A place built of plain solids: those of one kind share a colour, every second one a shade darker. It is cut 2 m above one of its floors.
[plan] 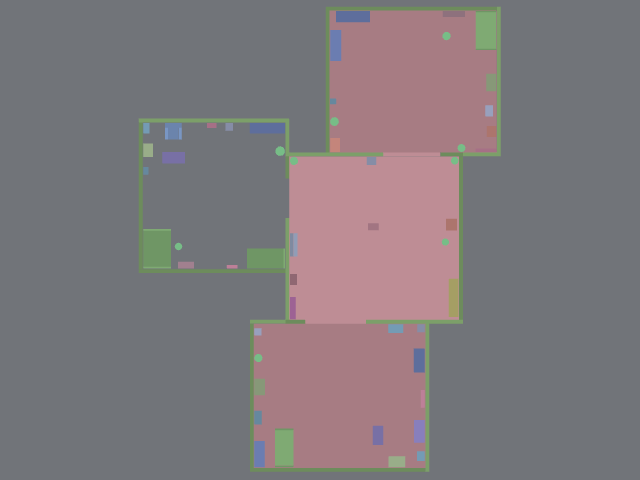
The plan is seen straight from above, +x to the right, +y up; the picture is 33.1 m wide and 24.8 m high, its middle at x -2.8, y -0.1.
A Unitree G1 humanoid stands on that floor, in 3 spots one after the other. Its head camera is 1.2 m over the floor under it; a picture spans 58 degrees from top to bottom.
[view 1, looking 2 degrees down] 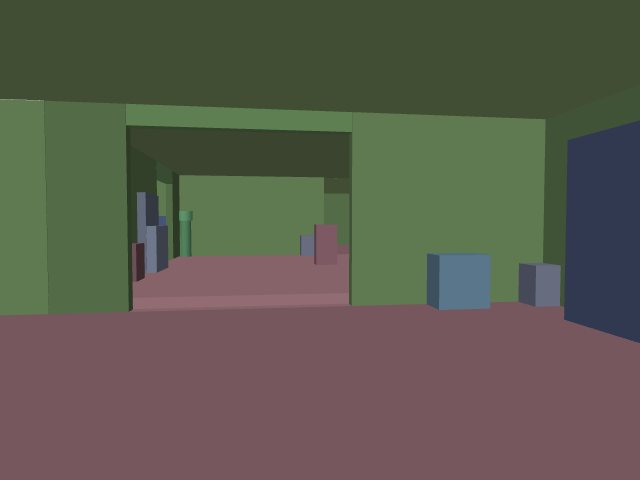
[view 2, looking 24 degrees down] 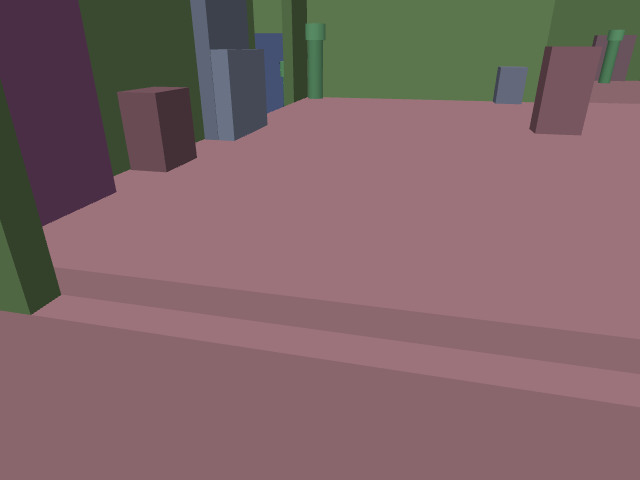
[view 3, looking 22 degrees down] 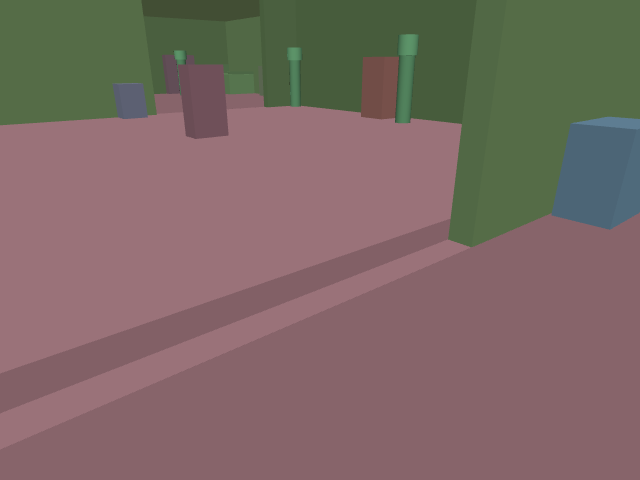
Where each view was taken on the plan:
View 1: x -1.77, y -10.67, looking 82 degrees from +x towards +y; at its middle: crate_stack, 11.18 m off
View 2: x -1.77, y -5.85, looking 103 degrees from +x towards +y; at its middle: floor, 2.55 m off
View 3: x -3.04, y -5.94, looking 51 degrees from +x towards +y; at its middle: floor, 2.77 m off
